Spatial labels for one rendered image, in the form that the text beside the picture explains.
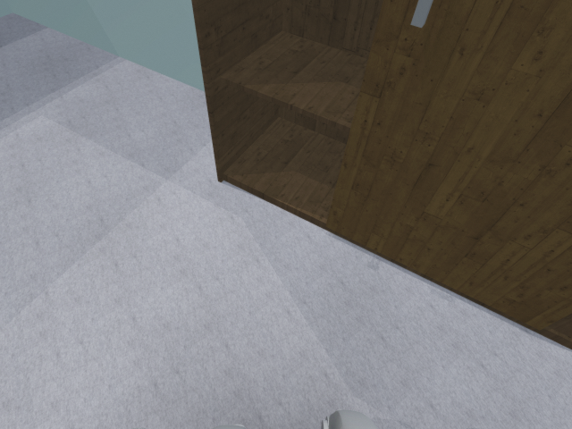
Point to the handle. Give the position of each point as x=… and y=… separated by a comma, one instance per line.
x=421, y=13

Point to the wardrobe door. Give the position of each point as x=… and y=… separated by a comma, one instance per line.
x=459, y=157
x=564, y=325

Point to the right robot thigh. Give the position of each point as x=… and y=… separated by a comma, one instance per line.
x=348, y=419

